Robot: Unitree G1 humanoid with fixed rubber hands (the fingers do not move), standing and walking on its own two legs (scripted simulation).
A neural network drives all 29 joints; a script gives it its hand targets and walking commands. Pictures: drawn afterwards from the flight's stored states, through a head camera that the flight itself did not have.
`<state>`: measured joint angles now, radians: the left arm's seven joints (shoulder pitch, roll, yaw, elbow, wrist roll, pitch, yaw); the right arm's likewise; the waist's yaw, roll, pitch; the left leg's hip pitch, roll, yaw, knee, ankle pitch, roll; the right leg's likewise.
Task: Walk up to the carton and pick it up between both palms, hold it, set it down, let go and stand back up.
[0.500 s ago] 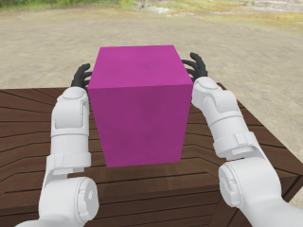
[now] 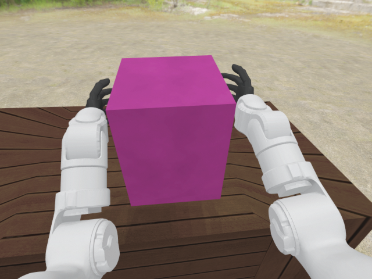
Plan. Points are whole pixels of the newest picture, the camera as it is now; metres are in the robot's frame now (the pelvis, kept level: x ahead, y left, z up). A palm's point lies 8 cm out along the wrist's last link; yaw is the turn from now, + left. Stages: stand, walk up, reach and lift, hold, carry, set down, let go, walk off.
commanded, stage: hold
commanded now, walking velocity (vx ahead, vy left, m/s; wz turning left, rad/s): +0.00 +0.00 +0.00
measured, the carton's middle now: (171, 129) +0.39 +0.01 +0.20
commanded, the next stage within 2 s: none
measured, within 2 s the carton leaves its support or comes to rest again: neither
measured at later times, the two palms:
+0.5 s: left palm (94, 115) +0.36 +0.16 +0.26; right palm (243, 102) +0.37 -0.13 +0.28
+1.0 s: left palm (95, 115) +0.37 +0.16 +0.25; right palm (243, 101) +0.37 -0.14 +0.28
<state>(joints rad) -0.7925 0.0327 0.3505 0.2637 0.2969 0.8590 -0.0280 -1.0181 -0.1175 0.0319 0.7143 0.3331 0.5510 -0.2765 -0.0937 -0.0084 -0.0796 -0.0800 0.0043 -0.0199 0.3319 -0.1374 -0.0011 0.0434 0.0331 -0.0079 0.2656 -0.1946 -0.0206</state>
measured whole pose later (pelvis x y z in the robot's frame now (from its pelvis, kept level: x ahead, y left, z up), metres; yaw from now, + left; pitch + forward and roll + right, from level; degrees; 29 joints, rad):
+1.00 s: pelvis +0.00 +0.00 +0.00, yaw +0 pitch -6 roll -1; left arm -0.80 0.03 0.36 0.27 0.30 0.86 -0.03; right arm -1.03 -0.11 0.03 0.72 0.32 0.55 -0.28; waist -0.09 -0.01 -0.08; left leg -0.08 0.00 -0.02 0.33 -0.13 0.00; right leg 0.04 0.03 -0.01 0.27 -0.19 -0.02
